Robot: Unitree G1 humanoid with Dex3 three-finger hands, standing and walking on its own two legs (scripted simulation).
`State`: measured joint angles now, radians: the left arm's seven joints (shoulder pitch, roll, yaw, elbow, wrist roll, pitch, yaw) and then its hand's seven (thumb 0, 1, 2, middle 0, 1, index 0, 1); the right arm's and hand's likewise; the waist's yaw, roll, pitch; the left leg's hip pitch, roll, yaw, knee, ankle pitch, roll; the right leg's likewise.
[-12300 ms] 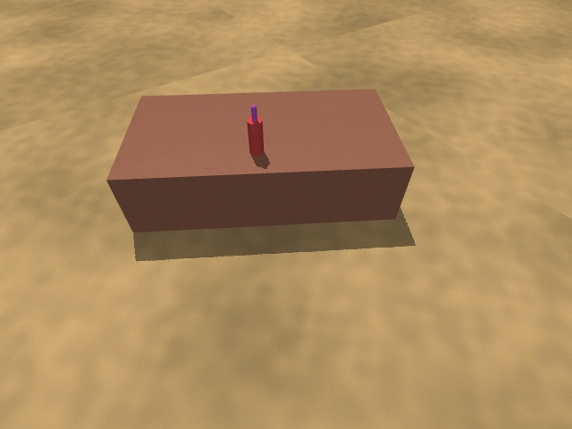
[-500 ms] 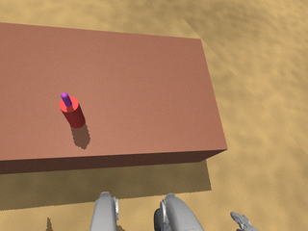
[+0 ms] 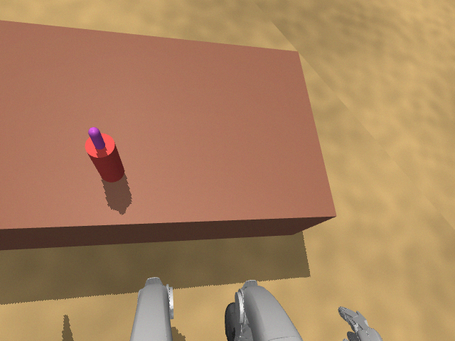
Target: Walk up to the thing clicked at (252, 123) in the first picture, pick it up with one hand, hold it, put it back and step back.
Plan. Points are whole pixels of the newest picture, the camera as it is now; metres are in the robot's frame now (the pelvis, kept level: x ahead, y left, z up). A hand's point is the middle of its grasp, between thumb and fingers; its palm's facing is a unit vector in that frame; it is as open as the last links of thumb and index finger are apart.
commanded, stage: go down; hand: left
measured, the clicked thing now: (104, 154) +0.53 +0.24 -0.22
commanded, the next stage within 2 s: none
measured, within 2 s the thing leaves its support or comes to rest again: neither
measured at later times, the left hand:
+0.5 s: hand out of the picture +0.42 +0.43 +0.07, palm faces +0.28 -0.96 +0.00, open 17.5 cm
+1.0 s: hand out of the picture +0.42 +0.44 +0.07, palm faces +0.29 -0.96 +0.01, open 17.4 cm
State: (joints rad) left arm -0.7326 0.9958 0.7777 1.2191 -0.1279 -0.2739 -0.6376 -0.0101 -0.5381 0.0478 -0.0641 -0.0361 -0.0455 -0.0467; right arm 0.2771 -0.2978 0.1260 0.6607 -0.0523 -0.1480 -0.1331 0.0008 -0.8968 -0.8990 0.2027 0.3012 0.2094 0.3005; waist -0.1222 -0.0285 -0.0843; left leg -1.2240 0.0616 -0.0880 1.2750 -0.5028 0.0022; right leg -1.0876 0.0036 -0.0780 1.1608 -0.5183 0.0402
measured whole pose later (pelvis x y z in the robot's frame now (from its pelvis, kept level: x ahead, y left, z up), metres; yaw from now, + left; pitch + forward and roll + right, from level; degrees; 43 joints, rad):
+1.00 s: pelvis +0.00 +0.00 -0.01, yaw +0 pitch +27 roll -8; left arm -0.78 1.03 0.81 1.22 -0.17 -0.30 -0.66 -0.01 -0.52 0.05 -0.05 -0.05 -0.04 -0.05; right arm 0.28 -0.30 0.14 0.66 -0.05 -0.14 -0.13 0.00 -0.90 -0.90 0.20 0.30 0.21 0.30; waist -0.13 -0.03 -0.09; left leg -1.27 0.06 -0.10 1.31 -0.52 0.00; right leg -1.13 0.01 -0.08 1.20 -0.53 0.04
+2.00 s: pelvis +0.00 +0.00 -0.02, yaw -1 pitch +28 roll -8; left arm -0.79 1.04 0.84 1.21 -0.17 -0.28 -0.65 -0.01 -0.56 0.07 -0.05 -0.06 -0.04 -0.06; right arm 0.28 -0.29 0.15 0.66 -0.04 -0.13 -0.13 0.00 -0.90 -0.90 0.20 0.30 0.21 0.30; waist -0.14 -0.02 -0.08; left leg -1.32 0.06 -0.10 1.35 -0.52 0.00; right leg -1.18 0.01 -0.08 1.23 -0.54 0.04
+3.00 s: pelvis -0.03 -0.01 -0.14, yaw -4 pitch +35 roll -9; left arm -0.90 0.89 0.79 1.26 -0.14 -0.51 -0.57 -0.01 -0.59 0.04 -0.03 -0.06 -0.03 -0.05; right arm 0.18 -0.29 0.15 0.65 -0.11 -0.12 -0.04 0.00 -0.87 -0.89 0.20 0.30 0.21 0.30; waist -0.20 -0.05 -0.11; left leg -1.80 0.06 -0.13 1.81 -0.63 -0.01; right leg -1.67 0.01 -0.08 1.73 -0.68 0.03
